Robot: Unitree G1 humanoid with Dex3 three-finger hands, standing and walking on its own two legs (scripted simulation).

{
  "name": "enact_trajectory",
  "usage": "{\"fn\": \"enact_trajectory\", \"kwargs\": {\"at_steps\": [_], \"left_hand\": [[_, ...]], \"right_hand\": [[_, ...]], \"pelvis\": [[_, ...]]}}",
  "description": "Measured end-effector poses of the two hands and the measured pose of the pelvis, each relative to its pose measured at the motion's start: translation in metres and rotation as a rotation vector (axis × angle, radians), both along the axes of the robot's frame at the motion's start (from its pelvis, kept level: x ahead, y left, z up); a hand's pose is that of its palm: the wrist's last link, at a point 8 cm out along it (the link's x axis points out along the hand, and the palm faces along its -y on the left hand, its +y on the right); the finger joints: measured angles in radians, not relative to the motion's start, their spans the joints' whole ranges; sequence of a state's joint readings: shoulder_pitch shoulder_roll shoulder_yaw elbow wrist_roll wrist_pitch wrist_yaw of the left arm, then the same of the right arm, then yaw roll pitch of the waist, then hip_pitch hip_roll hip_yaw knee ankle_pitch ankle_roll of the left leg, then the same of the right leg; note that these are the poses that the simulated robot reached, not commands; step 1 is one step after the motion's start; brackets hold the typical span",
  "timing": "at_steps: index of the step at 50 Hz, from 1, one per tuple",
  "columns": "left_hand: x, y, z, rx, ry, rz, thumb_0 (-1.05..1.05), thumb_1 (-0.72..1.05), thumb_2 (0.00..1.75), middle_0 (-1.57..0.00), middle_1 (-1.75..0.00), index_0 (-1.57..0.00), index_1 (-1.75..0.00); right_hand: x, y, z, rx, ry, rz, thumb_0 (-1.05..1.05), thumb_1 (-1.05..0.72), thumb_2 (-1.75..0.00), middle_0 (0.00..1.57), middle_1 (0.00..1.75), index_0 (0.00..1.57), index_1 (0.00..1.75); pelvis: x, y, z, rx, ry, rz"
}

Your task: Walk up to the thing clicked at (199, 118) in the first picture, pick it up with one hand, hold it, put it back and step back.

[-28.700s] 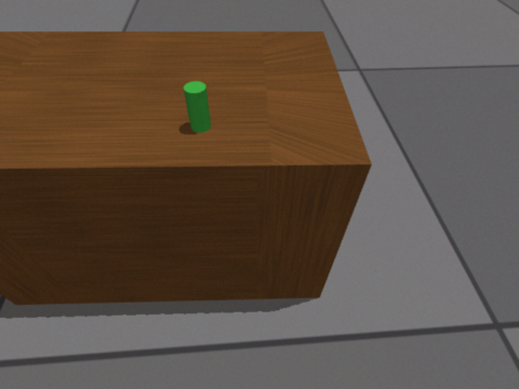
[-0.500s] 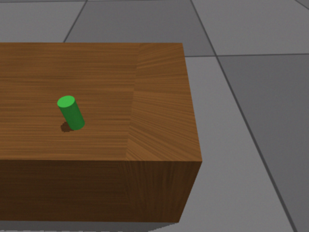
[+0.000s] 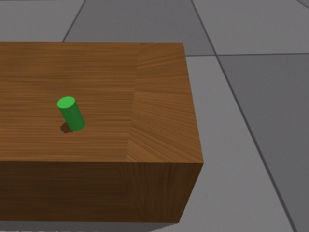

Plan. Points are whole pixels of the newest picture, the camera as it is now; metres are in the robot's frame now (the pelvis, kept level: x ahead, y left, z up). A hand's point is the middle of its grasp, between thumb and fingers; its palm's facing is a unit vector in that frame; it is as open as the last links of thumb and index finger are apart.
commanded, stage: stand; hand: left
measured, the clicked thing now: (72, 114) +0.46 +0.27 +0.02
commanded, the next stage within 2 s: step back in 0.18 s
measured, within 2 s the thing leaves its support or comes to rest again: neither
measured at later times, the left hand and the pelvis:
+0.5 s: hand out of the picture +0.08 +0.32 -0.18, palm faces -0.01 -0.92 -0.38, open 7.4 cm; pelvis -0.06 +0.05 -0.03, yaw +1 degrees
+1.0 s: hand out of the picture -0.06 +0.30 -0.16, palm faces -0.08 -0.91 -0.40, open 7.4 cm; pelvis -0.16 +0.04 -0.02, yaw -5 degrees
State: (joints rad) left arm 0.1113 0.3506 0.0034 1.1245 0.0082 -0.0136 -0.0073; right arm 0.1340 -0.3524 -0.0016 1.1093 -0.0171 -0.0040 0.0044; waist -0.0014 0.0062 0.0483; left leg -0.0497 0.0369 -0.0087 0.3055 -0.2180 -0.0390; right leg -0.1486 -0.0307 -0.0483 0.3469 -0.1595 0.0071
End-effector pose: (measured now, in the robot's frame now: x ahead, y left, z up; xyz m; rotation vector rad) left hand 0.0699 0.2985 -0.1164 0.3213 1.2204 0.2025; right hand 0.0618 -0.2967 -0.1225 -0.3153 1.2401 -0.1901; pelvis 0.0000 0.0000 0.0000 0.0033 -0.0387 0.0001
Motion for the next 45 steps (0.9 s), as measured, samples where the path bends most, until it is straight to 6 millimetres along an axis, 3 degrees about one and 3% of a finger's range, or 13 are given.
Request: {"fn": "enact_trajectory", "kwargs": {"at_steps": [10, 17, 22, 27, 31, 37, 45], "left_hand": [[-0.001, 0.002, 0.000, 0.000, -0.001, 0.010, 0.00, 0.91, 0.90, -0.20, -0.30, -0.20, -0.30], [-0.003, 0.020, -0.004, 0.028, -0.030, 0.021, 0.00, 0.90, 0.90, -0.21, -0.30, -0.21, -0.30], [0.001, 0.044, -0.015, 0.044, -0.064, -0.027, 0.00, 0.90, 0.90, -0.21, -0.30, -0.21, -0.30], [0.005, 0.065, -0.030, 0.030, -0.109, -0.029, 0.00, 0.91, 0.90, -0.20, -0.30, -0.20, -0.30], [-0.012, 0.068, -0.028, 0.016, -0.088, -0.027, 0.00, 0.91, 0.90, -0.20, -0.30, -0.20, -0.30], [-0.054, 0.066, -0.027, 0.014, -0.013, -0.061, 0.00, 0.91, 0.90, -0.20, -0.30, -0.20, -0.30], [-0.101, 0.051, -0.022, 0.049, -0.002, -0.088, 0.00, 0.91, 0.90, -0.20, -0.30, -0.20, -0.30]], "right_hand": [[0.004, 0.001, 0.000, 0.005, -0.009, 0.000, 0.00, -0.90, -0.90, 0.21, 0.30, 0.20, 0.30], [-0.001, -0.006, -0.003, -0.030, -0.011, -0.008, 0.00, -0.90, -0.90, 0.21, 0.30, 0.20, 0.30], [-0.024, 0.000, -0.001, -0.078, -0.010, -0.010, 0.00, -0.90, -0.90, 0.21, 0.30, 0.20, 0.30], [-0.068, 0.018, -0.001, -0.120, 0.045, -0.006, 0.00, -0.90, -0.90, 0.21, 0.30, 0.20, 0.30], [-0.094, 0.033, 0.008, -0.116, 0.079, -0.018, 0.00, -0.90, -0.90, 0.21, 0.30, 0.20, 0.30], [-0.106, 0.042, 0.008, -0.103, 0.004, -0.036, 0.00, -0.90, -0.90, 0.21, 0.30, 0.20, 0.30], [-0.124, 0.028, -0.016, -0.051, -0.084, -0.043, 0.00, -0.90, -0.90, 0.21, 0.30, 0.20, 0.30]], "pelvis": [[0.000, 0.001, 0.000, 0.000, 0.001, 0.001], [-0.028, 0.010, -0.010, 0.000, 0.005, 0.008], [-0.050, 0.031, -0.021, 0.001, 0.014, 0.015], [-0.072, 0.050, -0.031, -0.005, 0.002, 0.019], [-0.083, 0.054, -0.021, -0.020, 0.018, 0.008], [-0.104, 0.058, -0.018, -0.022, 0.019, -0.040], [-0.144, 0.044, -0.030, -0.020, 0.002, -0.087]]}}
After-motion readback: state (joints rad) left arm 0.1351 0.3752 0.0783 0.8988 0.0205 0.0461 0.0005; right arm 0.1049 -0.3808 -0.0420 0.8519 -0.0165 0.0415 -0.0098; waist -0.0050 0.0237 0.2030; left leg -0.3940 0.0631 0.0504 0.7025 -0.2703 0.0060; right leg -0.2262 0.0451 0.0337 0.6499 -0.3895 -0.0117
